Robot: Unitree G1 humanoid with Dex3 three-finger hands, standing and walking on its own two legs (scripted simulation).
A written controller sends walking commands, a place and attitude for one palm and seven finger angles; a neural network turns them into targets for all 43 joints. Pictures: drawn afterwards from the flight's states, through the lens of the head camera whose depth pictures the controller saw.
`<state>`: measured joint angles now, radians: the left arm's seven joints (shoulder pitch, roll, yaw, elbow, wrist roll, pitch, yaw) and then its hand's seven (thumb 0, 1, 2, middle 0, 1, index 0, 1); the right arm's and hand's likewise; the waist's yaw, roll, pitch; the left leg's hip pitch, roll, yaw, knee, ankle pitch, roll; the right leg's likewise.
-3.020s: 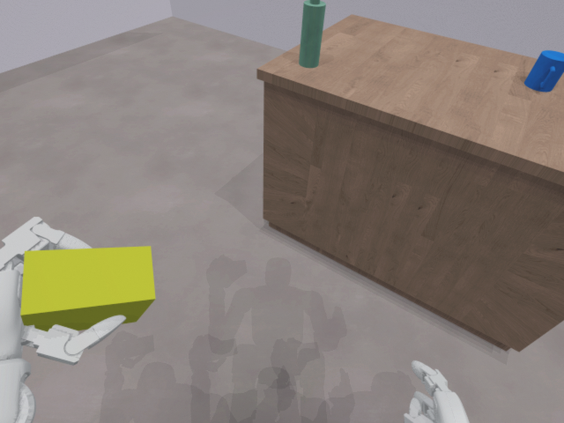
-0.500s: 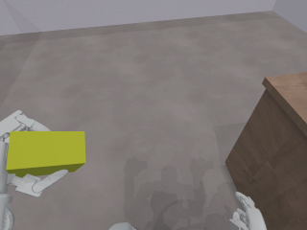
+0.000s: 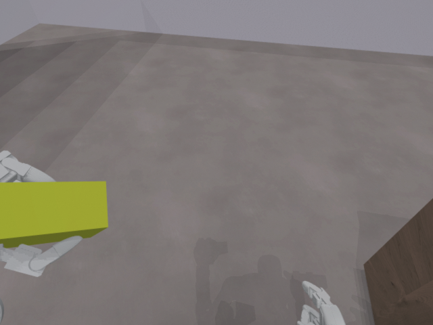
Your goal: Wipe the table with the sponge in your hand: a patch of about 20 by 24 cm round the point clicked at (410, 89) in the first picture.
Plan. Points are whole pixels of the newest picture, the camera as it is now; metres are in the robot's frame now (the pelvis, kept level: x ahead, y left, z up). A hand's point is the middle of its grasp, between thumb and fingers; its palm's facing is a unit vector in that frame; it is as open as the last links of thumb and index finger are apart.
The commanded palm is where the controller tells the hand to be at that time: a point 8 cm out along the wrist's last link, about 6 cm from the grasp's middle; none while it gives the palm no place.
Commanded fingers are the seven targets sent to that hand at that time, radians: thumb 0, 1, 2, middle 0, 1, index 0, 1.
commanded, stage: walk to a spot facing it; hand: left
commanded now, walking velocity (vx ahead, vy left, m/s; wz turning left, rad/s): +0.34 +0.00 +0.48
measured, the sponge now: (66, 214) +0.21 +0.22 +0.18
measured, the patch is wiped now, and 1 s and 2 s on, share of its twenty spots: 0.00 0.00 0.00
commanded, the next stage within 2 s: turn to face it in 1.28 s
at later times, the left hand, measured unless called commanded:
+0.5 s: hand out of the picture +0.16 +0.28 +0.18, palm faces +0.65 -0.63 -0.43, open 10.0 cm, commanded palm +0.10 +0.30 +0.17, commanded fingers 0.00 0.10 1.30 -1.20 -1.60 -1.20 -1.60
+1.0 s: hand (27, 207) +0.24 +0.30 +0.15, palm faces +0.71 -0.54 -0.44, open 10.0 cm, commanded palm +0.17 +0.31 +0.17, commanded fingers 0.00 0.10 1.30 -1.20 -1.60 -1.20 -1.60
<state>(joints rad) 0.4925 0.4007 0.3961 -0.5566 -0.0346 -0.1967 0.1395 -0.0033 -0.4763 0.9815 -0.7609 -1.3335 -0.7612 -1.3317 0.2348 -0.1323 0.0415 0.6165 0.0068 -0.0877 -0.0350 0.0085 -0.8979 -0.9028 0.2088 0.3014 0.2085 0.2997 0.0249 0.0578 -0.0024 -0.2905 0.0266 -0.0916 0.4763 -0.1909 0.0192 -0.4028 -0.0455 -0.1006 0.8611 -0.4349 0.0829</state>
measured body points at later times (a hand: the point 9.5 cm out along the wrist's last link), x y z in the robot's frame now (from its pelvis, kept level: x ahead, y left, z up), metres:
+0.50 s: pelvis +0.02 -0.01 +0.00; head +0.05 -0.01 +0.44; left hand +0.12 +0.31 +0.20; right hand +0.24 -0.22 -0.09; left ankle +0.03 +0.13 -0.72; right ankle -0.01 -0.12 -0.74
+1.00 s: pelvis +0.13 -0.01 -0.02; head +0.15 -0.03 +0.43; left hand +0.19 +0.33 +0.18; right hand +0.36 -0.14 -0.14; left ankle +0.04 +0.10 -0.71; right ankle +0.20 -0.09 -0.74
